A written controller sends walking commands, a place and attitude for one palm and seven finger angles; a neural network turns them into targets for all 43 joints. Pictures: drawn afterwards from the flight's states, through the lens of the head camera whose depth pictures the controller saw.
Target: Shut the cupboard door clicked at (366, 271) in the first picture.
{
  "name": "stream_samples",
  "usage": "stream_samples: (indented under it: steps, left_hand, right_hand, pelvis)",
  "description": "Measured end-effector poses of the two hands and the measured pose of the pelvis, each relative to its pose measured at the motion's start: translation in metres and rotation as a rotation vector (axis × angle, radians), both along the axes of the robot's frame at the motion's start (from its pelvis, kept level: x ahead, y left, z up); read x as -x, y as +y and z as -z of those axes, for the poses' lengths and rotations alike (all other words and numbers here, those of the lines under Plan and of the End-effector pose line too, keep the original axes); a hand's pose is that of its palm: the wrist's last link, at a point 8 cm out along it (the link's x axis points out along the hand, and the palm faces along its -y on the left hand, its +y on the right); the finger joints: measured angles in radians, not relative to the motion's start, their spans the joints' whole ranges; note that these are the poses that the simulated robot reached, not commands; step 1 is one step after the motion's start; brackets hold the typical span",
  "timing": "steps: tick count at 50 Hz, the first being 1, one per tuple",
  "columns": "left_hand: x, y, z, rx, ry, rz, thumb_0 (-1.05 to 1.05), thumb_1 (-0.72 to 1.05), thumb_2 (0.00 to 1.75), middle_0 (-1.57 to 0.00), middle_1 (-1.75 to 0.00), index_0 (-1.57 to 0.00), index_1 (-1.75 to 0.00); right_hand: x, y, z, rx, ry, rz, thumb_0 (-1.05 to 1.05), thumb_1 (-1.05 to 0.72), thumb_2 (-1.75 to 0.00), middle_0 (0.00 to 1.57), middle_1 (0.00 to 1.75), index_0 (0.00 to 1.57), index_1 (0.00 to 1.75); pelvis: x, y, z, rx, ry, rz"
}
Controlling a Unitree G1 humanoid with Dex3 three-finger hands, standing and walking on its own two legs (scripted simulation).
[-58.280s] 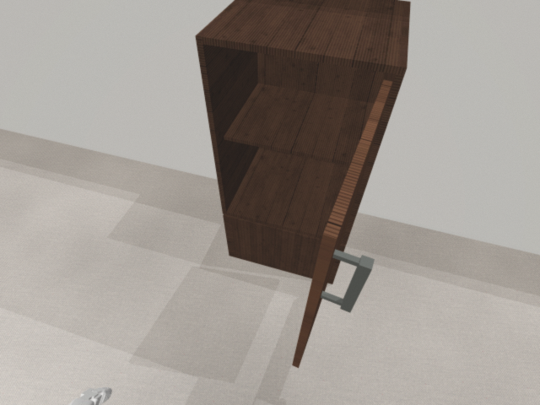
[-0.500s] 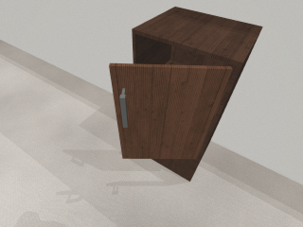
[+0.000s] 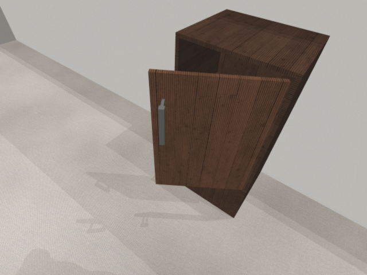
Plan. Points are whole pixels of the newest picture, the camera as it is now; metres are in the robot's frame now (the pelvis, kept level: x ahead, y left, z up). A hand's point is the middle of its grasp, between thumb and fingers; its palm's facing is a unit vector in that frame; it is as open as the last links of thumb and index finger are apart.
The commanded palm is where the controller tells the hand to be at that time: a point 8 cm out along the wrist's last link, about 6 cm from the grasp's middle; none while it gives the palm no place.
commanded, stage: come to a stop and stand still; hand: left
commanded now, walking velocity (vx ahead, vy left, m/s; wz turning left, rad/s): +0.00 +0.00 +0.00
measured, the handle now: (162, 122) +0.58 +0.11 -0.02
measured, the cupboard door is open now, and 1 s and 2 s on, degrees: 33 33 33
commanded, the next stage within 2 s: none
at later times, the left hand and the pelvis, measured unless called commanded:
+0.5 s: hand out of the picture -0.13 +0.16 -0.19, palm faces +0.09 -0.98 -0.16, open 7.4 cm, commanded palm none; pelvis -0.08 +0.00 -0.01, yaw +0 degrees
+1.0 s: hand out of the picture -0.13 +0.17 -0.17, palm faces -0.03 -0.99 -0.16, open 7.4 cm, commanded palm none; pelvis -0.14 +0.01 +0.01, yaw -4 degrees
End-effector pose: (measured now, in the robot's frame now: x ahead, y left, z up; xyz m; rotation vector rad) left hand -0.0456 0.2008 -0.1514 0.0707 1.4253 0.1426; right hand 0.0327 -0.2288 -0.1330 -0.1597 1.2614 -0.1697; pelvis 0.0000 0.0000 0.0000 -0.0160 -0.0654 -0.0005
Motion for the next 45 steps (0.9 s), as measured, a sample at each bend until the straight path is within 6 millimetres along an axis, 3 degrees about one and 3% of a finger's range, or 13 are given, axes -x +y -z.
stream_samples:
  steps: [9,14,19,22,24,29,35,40,45]
  left_hand:
    - [-0.002,-0.003,0.002,0.002,-0.062,0.006,0.0,0.91,0.9,-0.2,-0.3,-0.2,-0.29]
    - [0.007,0.001,0.005,-0.009,-0.082,-0.004,0.0,0.91,0.9,-0.2,-0.3,-0.2,-0.3]
    - [0.048,0.0,0.012,-0.046,-0.075,-0.067,0.0,0.91,0.9,-0.2,-0.3,-0.2,-0.29]
    - [0.079,-0.003,0.01,-0.036,-0.01,-0.074,0.0,0.91,0.9,-0.2,-0.3,-0.2,-0.29]
    - [0.087,0.001,0.01,-0.029,0.022,-0.053,0.0,0.91,0.9,-0.2,-0.3,-0.2,-0.29]
    - [0.074,0.021,0.018,-0.019,-0.043,-0.011,0.01,0.91,0.9,-0.2,-0.3,-0.2,-0.3]
    - [0.053,0.042,0.0,-0.04,-0.15,0.013,0.01,0.91,0.9,-0.2,-0.3,-0.2,-0.29]
    - [0.049,0.045,-0.014,-0.043,-0.164,0.07,0.0,0.91,0.9,-0.2,-0.3,-0.2,-0.29]
    - [0.057,0.036,-0.016,-0.051,-0.132,0.11,0.0,0.91,0.9,-0.2,-0.3,-0.2,-0.29]
  right_hand:
    - [0.018,-0.003,0.0,-0.001,-0.011,0.005,0.0,-0.91,-0.9,0.2,0.3,0.2,0.3]
    - [0.034,-0.005,0.005,-0.002,-0.002,0.008,0.0,-0.91,-0.9,0.2,0.3,0.2,0.3]
    - [0.034,-0.011,0.018,-0.006,-0.008,-0.029,0.0,-0.91,-0.9,0.2,0.3,0.2,0.3]
    - [0.032,-0.01,0.012,-0.008,-0.045,-0.024,0.0,-0.91,-0.9,0.2,0.3,0.2,0.3]
    - [0.039,-0.007,0.003,-0.003,-0.087,-0.008,0.0,-0.91,-0.9,0.2,0.3,0.2,0.3]
    - [0.087,0.006,-0.002,0.034,-0.082,0.025,0.0,-0.91,-0.9,0.2,0.3,0.2,0.3]
    - [0.157,0.032,-0.002,-0.002,0.074,0.035,0.0,-0.91,-0.9,0.2,0.3,0.2,0.3]
    - [0.193,0.041,-0.005,-0.031,0.115,0.086,0.0,-0.9,-0.9,0.2,0.3,0.2,0.3]
    - [0.227,0.035,0.001,-0.05,0.164,0.149,0.0,-0.9,-0.9,0.2,0.3,0.2,0.3]
  pelvis:
    - [0.02,-0.003,0.001,-0.004,-0.007,-0.004]
    - [0.037,-0.005,0.006,-0.008,-0.014,-0.004]
    - [0.055,-0.01,0.017,-0.01,-0.035,-0.014]
    - [0.067,-0.006,0.015,-0.003,-0.024,-0.019]
    - [0.074,-0.003,0.011,-0.009,-0.009,-0.014]
    - [0.097,0.009,0.012,-0.028,0.003,0.016]
    - [0.118,0.018,-0.001,-0.013,0.006,0.014]
    - [0.128,0.019,-0.009,0.0,0.04,0.03]
    - [0.137,0.012,-0.007,-0.017,0.066,0.062]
